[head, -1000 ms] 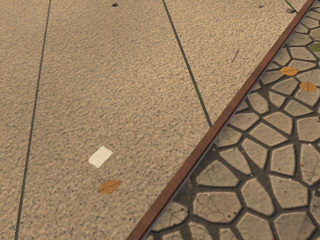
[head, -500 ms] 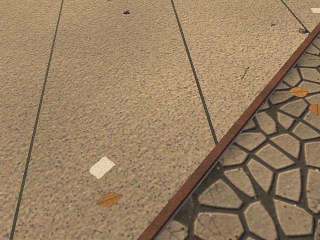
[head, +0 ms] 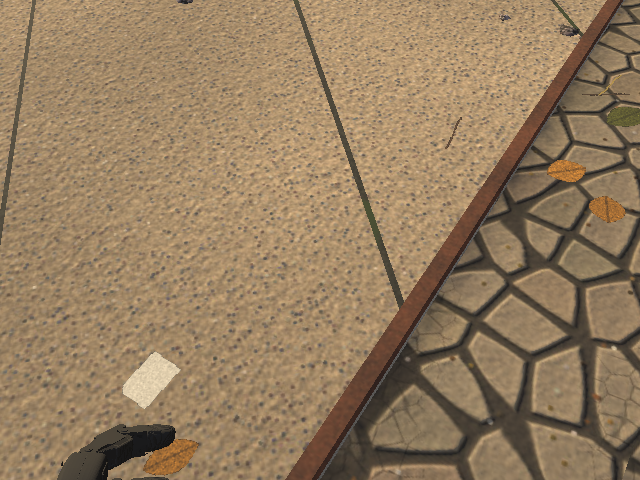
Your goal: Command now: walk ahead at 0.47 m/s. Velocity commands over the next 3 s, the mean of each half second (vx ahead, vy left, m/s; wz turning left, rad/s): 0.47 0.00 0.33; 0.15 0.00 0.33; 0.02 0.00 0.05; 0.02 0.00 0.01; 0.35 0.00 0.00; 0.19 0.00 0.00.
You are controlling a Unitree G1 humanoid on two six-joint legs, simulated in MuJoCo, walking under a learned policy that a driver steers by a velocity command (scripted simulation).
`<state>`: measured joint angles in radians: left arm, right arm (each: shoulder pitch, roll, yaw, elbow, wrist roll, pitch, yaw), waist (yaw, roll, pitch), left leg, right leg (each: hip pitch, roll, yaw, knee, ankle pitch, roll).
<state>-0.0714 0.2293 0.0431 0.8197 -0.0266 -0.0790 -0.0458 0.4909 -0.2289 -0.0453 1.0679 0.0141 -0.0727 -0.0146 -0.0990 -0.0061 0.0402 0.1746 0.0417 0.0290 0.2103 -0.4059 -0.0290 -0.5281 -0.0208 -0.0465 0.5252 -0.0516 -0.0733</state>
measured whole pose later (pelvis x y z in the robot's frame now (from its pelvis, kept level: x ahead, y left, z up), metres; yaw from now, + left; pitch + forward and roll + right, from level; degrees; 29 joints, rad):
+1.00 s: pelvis +0.42 +0.03 +0.04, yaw +21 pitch +2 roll +2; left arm 0.18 0.25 0.05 0.89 0.00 -0.01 0.03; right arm 0.16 -0.24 -0.05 0.76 -0.01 0.00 -0.02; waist 0.00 -0.02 0.00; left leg -0.36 -0.08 0.00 0.50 -0.18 0.06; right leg -0.39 -0.06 0.04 0.56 -0.20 0.06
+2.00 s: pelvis +0.49 +0.03 +0.05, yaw +22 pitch -1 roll +0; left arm 0.22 0.19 0.05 1.10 0.00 0.00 0.06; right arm 0.18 -0.20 -0.05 1.13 0.01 0.01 -0.04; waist 0.00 0.00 0.03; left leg -0.16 -0.02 -0.03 0.46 -0.29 0.01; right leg -0.15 0.00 0.00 0.45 -0.32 0.01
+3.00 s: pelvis +0.82 +0.20 +0.05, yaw +21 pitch +0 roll +3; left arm 0.15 0.22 0.05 0.94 0.01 0.00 0.05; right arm 0.19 -0.23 -0.01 1.06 -0.01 -0.06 0.00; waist -0.02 -0.03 0.00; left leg -0.23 -0.07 0.09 0.44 -0.22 0.05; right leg -0.34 -0.08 0.05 0.53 -0.19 0.03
